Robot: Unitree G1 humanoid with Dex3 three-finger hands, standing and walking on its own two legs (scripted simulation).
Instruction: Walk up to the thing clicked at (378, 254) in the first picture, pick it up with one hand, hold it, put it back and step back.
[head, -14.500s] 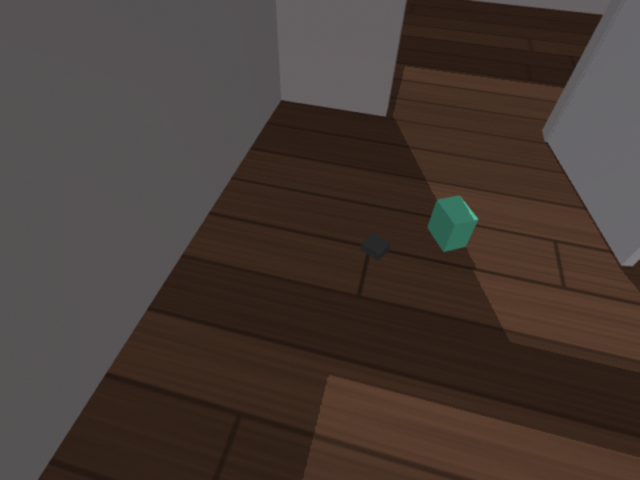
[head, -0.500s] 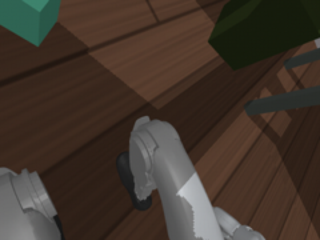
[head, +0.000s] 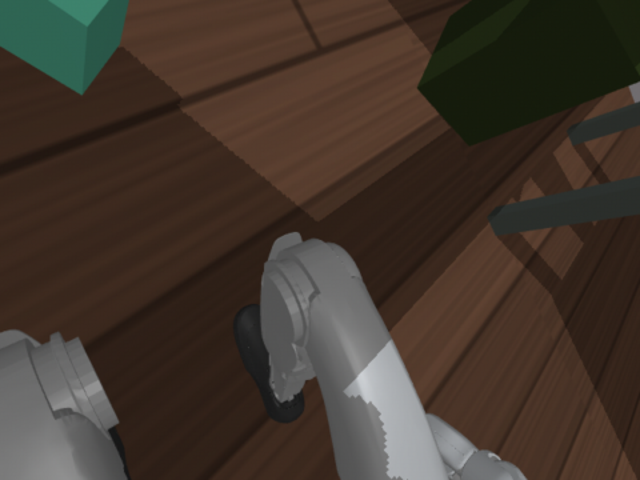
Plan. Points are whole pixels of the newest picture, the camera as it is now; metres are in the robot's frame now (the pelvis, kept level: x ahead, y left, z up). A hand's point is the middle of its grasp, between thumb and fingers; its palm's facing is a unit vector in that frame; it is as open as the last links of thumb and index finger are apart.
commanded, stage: close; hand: left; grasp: from above
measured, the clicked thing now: out of the picture +0.44 +0.32 -0.29
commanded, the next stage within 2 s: settle in 0.84 s
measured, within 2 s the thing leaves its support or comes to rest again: leaves its support in 1.26 s
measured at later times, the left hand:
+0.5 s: hand out of the picture +0.42 +0.33 -0.26, palm faces -0.51 -0.20 -0.83, open 10.8 cm
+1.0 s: hand out of the picture +0.42 +0.33 -0.26, palm faces -0.51 -0.17 -0.84, open 10.5 cm
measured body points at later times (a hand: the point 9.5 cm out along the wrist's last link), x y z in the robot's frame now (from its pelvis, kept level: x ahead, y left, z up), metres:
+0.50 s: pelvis +0.00 +0.00 +0.00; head +0.27 +0.14 +0.33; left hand +0.45 +0.33 -0.21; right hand +0.06 -0.24 -0.05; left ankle +0.06 +0.12 -0.27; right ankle +0.13 -0.13 -0.27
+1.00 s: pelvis +0.00 +0.00 +0.00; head +0.27 +0.14 +0.33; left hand +0.45 +0.34 -0.21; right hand +0.07 -0.25 -0.06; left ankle +0.06 +0.12 -0.27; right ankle +0.13 -0.13 -0.27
